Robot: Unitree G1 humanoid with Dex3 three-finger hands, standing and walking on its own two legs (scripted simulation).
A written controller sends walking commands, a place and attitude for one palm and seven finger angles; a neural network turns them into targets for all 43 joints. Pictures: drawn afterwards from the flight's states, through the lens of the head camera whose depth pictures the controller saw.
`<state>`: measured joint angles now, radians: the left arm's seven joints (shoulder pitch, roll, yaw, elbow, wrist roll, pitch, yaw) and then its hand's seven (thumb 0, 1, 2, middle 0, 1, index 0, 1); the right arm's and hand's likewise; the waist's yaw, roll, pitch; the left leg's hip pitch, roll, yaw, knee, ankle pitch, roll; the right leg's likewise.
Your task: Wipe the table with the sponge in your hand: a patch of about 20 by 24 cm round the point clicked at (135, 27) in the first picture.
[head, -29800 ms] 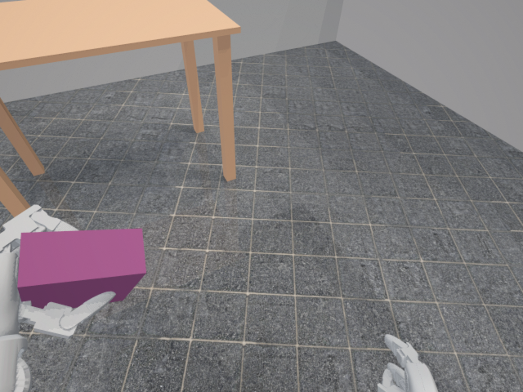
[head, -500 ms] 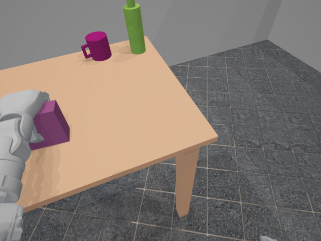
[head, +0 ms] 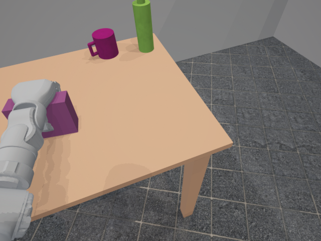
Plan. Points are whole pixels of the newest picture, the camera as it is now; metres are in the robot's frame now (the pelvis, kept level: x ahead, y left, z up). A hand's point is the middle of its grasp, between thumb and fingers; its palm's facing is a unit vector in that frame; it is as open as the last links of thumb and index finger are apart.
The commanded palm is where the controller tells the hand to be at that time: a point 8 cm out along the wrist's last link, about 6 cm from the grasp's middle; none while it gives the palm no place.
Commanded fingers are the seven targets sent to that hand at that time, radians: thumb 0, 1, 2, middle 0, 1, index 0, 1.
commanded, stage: slide across to the middle lane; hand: left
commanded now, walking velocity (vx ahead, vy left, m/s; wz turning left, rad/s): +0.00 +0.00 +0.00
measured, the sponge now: (47, 121) +0.38 +0.34 +0.08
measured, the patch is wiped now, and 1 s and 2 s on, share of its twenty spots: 0.50 0.50 0.50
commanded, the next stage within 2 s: wipe back along the middle lane in 0.48 s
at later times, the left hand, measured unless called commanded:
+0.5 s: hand (73, 98) +0.43 +0.28 +0.12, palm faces -0.03 -0.01 -1.00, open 9.6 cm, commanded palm +0.41 +0.27 +0.18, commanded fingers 0.00 0.10 1.30 -1.20 -1.60 -1.20 -1.60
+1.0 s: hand (79, 109) +0.39 +0.25 +0.12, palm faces +0.01 -0.03 -1.00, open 9.5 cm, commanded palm +0.36 +0.24 +0.16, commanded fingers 0.00 0.10 1.30 -1.20 -1.60 -1.20 -1.60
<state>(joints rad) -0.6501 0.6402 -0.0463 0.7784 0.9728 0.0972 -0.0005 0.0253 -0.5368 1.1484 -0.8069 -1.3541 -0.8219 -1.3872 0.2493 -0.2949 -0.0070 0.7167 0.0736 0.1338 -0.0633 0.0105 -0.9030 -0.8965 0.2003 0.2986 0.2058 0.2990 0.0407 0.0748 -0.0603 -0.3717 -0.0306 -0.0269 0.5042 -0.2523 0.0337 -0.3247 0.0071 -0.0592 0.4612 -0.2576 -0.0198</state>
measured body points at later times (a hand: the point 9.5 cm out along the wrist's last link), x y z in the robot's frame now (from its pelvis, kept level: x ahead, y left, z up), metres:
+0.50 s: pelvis +0.03 +0.00 +0.01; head +0.07 -0.03 +0.45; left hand +0.43 +0.27 +0.17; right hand +0.20 -0.24 -0.12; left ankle +0.00 +0.10 -0.74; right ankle -0.02 -0.11 -0.74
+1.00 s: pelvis +0.03 -0.02 +0.00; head +0.04 -0.06 +0.45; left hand +0.39 +0.24 +0.17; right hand +0.21 -0.26 -0.11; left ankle +0.00 +0.10 -0.74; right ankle -0.02 -0.11 -0.74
